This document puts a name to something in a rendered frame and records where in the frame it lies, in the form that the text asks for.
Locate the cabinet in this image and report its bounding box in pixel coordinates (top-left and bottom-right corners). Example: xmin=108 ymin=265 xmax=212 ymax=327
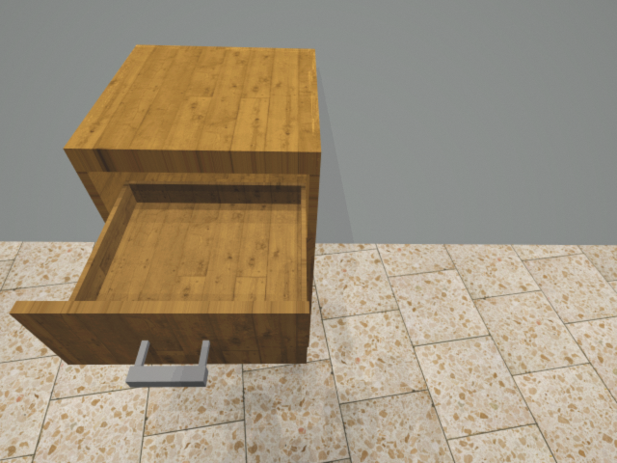
xmin=64 ymin=44 xmax=321 ymax=347

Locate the drawer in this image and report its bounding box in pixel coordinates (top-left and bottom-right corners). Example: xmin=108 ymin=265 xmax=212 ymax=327
xmin=9 ymin=180 xmax=309 ymax=365

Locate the handle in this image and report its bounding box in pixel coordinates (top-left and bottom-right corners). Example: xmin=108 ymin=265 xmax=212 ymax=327
xmin=125 ymin=340 xmax=210 ymax=388

